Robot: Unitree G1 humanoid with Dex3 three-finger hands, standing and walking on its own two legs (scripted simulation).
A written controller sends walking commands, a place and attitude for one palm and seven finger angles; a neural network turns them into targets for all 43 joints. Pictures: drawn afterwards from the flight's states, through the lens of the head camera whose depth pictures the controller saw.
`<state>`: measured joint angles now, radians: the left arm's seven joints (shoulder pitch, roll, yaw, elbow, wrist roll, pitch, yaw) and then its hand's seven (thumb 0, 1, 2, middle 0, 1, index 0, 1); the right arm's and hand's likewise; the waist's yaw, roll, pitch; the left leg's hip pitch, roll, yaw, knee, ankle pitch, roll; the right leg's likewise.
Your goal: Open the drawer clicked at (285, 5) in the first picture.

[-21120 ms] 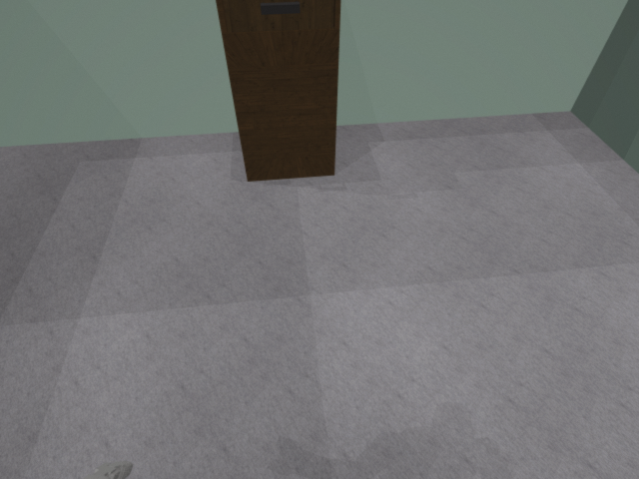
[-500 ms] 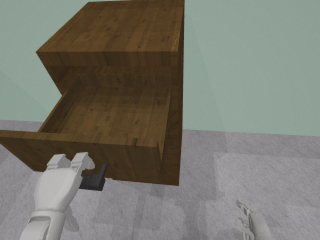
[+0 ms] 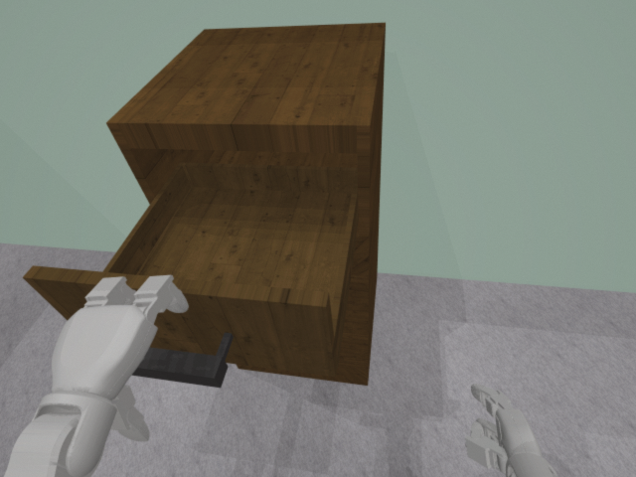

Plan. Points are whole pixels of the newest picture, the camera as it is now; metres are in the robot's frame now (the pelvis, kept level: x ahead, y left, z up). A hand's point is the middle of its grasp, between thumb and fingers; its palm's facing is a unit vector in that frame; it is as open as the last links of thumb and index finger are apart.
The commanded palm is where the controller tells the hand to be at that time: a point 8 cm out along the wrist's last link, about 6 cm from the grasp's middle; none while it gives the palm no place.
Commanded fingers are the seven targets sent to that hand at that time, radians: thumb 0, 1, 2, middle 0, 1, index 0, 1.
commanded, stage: lift the hand off the handle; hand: left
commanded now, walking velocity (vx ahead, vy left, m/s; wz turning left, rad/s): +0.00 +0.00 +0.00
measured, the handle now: (178, 349) +0.25 +0.24 +0.03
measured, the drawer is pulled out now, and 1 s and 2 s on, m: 0.29 0.29 0.29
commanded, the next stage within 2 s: draw the hand back to the body in 0.64 s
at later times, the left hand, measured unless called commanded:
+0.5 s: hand (120, 309) +0.22 +0.23 +0.17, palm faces +0.15 -0.08 -0.99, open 13.8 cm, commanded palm +0.17 +0.23 +0.23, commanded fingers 0.00 -0.50 0.30 -0.30 -1.20 -0.30 -1.20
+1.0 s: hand (100, 326) +0.20 +0.24 +0.17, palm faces +0.10 -0.06 -0.99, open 13.8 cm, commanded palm +0.16 +0.25 +0.23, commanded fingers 0.00 -0.50 0.30 -0.30 -1.20 -0.30 -1.20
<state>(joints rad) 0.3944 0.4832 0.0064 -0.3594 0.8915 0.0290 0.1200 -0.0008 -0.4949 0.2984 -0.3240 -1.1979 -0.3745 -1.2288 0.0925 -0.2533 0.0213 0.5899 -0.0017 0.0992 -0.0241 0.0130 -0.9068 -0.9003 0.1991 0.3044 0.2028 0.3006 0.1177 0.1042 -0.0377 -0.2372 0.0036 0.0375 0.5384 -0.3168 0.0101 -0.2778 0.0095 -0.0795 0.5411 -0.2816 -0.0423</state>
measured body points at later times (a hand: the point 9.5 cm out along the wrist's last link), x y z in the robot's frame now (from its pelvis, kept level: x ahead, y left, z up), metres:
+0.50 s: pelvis -0.01 +0.01 +0.01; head -0.02 -0.05 +0.45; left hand +0.20 +0.23 +0.22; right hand +0.23 -0.18 -0.08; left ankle -0.02 +0.11 -0.73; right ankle +0.00 -0.09 -0.73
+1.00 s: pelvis -0.01 +0.00 +0.01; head -0.02 -0.05 +0.45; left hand +0.19 +0.24 +0.22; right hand +0.21 -0.20 -0.09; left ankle -0.02 +0.11 -0.73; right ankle +0.00 -0.09 -0.73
